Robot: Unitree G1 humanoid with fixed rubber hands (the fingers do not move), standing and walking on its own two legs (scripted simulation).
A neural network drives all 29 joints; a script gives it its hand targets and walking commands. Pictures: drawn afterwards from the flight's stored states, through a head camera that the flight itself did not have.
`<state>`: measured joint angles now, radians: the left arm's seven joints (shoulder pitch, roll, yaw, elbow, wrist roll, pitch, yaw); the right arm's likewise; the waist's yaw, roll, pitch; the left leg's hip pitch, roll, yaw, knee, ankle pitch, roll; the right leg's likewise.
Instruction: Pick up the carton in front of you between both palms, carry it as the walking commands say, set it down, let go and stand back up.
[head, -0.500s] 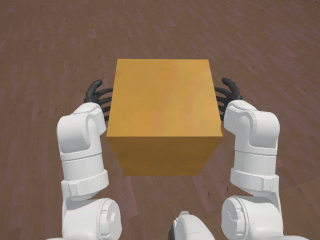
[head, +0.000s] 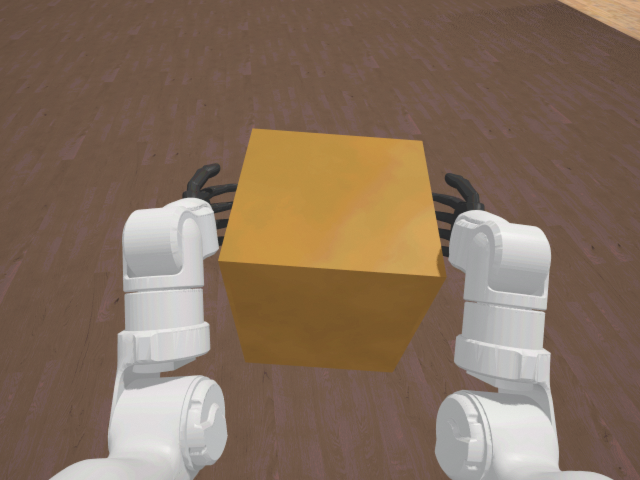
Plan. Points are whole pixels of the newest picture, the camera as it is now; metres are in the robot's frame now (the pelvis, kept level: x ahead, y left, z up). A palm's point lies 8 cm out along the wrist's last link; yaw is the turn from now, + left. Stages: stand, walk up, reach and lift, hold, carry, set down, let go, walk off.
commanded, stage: carry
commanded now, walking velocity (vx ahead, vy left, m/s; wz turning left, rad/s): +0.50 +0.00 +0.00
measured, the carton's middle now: (327, 259) +0.37 +0.01 +0.09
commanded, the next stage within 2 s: none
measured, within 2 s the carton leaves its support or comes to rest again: neither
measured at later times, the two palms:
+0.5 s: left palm (250, 138) +0.67 +0.15 +0.09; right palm (408, 135) +0.69 -0.15 +0.09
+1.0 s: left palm (255, 67) +0.97 +0.17 +0.10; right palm (381, 69) +0.96 -0.13 +0.11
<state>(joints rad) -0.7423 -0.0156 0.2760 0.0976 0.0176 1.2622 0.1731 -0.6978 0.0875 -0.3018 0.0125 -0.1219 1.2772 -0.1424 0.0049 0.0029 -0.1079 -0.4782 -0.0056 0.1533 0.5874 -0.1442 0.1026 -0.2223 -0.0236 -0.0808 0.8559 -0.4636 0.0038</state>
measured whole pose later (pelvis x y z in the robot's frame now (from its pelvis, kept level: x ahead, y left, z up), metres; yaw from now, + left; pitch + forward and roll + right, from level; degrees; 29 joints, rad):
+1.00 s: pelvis +0.72 +0.03 +0.01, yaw -2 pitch +2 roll +1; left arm -0.08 -0.13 0.11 -0.43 0.09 1.26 0.12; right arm -0.10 0.13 -0.05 -0.38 -0.07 1.26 -0.13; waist -0.03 -0.03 -0.13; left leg -0.41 0.03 0.25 0.55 -0.18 0.09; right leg -0.26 -0.04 -0.05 1.15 -0.45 -0.02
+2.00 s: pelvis +1.03 +0.02 +0.01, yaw +3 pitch +3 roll -1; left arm -0.09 -0.13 0.08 -0.14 0.17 1.00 0.06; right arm -0.09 0.13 -0.07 -0.15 -0.17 1.02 -0.06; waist 0.00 0.03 -0.13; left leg -0.12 0.06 0.14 0.54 -0.47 0.00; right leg -0.37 -0.09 -0.22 0.59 -0.26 -0.01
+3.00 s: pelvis +0.97 +0.02 +0.01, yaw +3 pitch +1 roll +0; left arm -0.21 -0.14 0.16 0.17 0.24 0.73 0.04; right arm -0.21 0.14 -0.15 0.16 -0.24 0.75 -0.04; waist 0.00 0.01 -0.08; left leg -0.18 0.03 0.16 0.55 -0.39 0.03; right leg -0.39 -0.11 -0.20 0.51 -0.12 -0.01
